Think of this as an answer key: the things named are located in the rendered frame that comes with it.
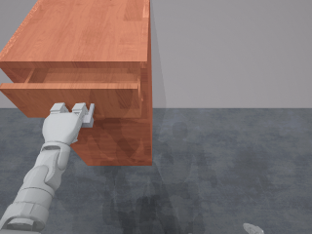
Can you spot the drawer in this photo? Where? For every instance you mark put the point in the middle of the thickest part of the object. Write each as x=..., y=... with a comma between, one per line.
x=115, y=92

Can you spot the handle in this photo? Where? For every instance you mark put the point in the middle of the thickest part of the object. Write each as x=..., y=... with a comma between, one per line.
x=88, y=120

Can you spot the robot left forearm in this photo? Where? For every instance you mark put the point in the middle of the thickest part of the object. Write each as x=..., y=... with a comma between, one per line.
x=30, y=209

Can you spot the right robot hand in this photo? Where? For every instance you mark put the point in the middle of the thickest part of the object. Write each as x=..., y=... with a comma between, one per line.
x=251, y=229

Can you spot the left robot hand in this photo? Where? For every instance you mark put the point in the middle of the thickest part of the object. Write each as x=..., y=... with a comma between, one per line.
x=62, y=125

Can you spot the cabinet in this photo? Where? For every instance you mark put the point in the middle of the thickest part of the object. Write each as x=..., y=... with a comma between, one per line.
x=92, y=34

